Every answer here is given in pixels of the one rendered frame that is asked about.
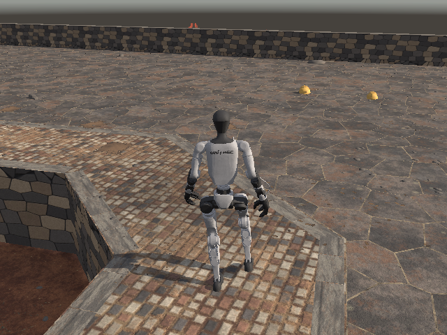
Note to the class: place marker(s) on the right robot hand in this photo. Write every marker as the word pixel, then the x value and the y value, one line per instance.
pixel 264 208

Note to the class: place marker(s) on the left robot hand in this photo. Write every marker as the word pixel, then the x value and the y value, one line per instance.
pixel 193 195

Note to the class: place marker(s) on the robot left thigh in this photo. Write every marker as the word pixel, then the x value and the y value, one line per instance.
pixel 210 219

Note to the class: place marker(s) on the right robot upper arm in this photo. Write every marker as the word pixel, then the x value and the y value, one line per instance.
pixel 244 147

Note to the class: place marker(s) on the right robot shin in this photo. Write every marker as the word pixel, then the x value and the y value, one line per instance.
pixel 246 240

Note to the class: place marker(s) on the left robot upper arm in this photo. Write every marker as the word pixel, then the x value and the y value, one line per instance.
pixel 197 159

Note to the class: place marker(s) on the robot left forearm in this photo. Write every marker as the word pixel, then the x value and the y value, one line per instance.
pixel 190 184

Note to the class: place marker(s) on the robot right forearm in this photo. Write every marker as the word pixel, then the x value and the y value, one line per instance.
pixel 258 187

